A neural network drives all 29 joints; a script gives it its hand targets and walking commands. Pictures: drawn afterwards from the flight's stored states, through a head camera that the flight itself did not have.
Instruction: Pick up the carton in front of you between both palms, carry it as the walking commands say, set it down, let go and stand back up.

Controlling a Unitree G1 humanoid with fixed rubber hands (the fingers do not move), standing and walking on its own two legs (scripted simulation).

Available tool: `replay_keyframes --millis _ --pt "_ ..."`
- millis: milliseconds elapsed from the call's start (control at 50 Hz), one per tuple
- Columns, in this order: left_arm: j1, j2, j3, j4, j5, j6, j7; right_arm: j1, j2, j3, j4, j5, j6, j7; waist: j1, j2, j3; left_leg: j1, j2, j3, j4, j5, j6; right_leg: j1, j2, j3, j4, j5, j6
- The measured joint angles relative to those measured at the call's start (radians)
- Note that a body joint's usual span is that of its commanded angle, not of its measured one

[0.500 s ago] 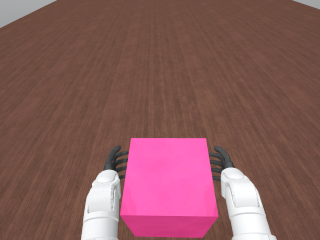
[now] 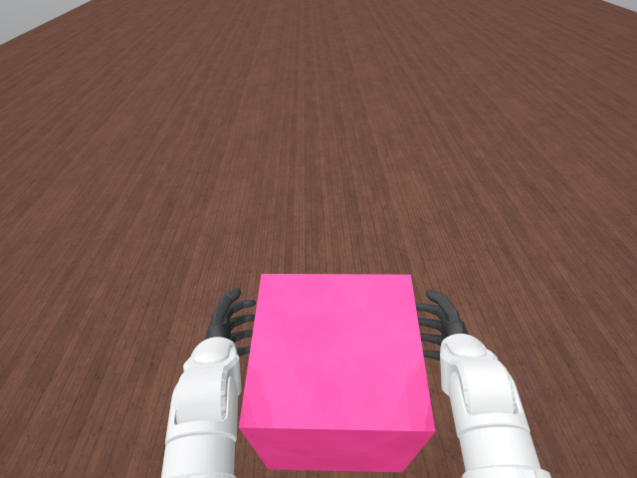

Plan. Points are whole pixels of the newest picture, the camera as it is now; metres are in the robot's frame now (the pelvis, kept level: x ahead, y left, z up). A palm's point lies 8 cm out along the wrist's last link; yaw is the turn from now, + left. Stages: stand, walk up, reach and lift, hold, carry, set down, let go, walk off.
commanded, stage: carry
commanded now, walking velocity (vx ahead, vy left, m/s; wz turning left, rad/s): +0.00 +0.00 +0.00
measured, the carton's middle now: (335, 377) +0.30 +0.00 -0.06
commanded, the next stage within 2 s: hold in 0.06 s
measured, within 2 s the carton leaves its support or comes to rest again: neither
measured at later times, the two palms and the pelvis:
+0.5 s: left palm (239, 337) +0.30 +0.12 +0.06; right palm (485, 370) +0.24 -0.17 +0.06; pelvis -0.02 +0.02 +0.01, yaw -9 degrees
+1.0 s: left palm (235, 328) +0.31 +0.13 +0.06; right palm (476, 359) +0.26 -0.16 +0.05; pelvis +0.00 +0.03 +0.01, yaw -9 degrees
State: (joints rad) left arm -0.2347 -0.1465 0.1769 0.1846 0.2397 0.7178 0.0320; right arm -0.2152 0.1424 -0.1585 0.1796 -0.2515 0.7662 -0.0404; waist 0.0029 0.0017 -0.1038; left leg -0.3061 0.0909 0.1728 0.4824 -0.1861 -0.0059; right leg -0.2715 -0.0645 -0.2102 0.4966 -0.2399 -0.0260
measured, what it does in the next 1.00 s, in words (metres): stands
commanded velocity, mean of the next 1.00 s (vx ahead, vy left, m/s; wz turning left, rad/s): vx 0.00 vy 0.00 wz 0.00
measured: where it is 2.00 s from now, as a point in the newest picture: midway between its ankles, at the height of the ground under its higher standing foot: outside the picture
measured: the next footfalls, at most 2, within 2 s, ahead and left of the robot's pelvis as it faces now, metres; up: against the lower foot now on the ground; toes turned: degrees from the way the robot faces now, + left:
none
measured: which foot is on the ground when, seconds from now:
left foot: down 0.00-1.00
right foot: down 0.00-1.00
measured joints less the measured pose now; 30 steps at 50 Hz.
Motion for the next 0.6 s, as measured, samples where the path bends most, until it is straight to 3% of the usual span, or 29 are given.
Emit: replay_keyframes --millis 80,160,220,340,600 --pt "-0.001 0.0 0.01 0.007 0.0 -0.007 -0.004 -0.002 0.001 -0.001 0.005 0.008 -0.004 -0.001 -0.004 -0.007 0.019 0.023 -0.005 -0.003 -0.014 0.009 0.004 0.022 0.0 -0.001 -0.009 0.002 -0.006" --pt "0.027 0.005 0.012 -0.016 0.009 -0.014 -0.025 -0.004 0.001 0.011 0.016 -0.013 -0.012 0.019 0.018 0.003 0.097 0.144 -0.04 -0.123 -0.084 0.021 0.002 0.125 0.034 0.053 -0.092 0.049 -0.008" --pt "0.02 0.004 0.011 0.001 0.014 -0.013 -0.037 -0.007 0.001 -0.004 0.024 -0.021 -0.01 0.025 0.008 0.013 0.128 0.194 -0.049 -0.166 -0.102 0.018 -0.02 0.17 0.05 0.085 -0.124 0.072 -0.006" --pt "-0.029 -0.007 0.041 0.068 0.047 -0.022 -0.044 -0.034 0.007 -0.044 0.06 -0.03 -0.014 0.039 -0.015 0.011 0.139 0.224 -0.056 -0.165 -0.092 0.012 -0.01 0.191 0.06 0.125 -0.127 0.085 0.002" --pt "-0.082 -0.021 0.094 0.123 0.076 -0.022 -0.061 -0.081 0.018 -0.097 0.121 -0.066 -0.026 0.064 -0.002 -0.004 0.135 0.253 -0.079 -0.155 -0.09 0.012 0.006 0.205 0.057 0.177 -0.111 0.089 0.012"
